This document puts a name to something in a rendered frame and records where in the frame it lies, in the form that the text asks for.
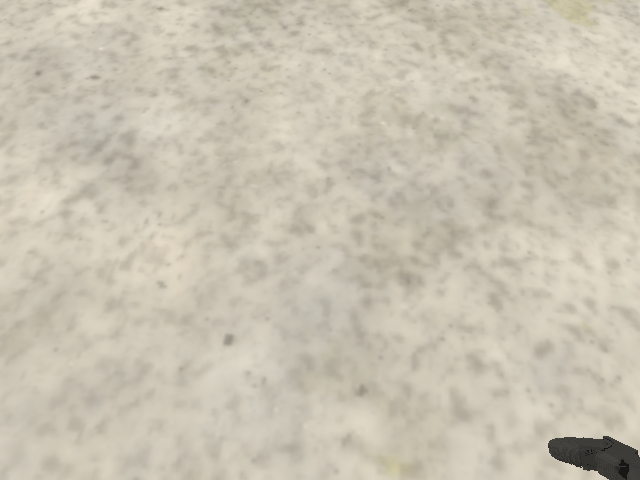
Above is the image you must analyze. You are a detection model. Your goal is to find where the robot right hand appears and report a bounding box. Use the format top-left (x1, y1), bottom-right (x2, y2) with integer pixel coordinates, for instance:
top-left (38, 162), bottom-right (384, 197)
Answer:
top-left (548, 436), bottom-right (640, 480)

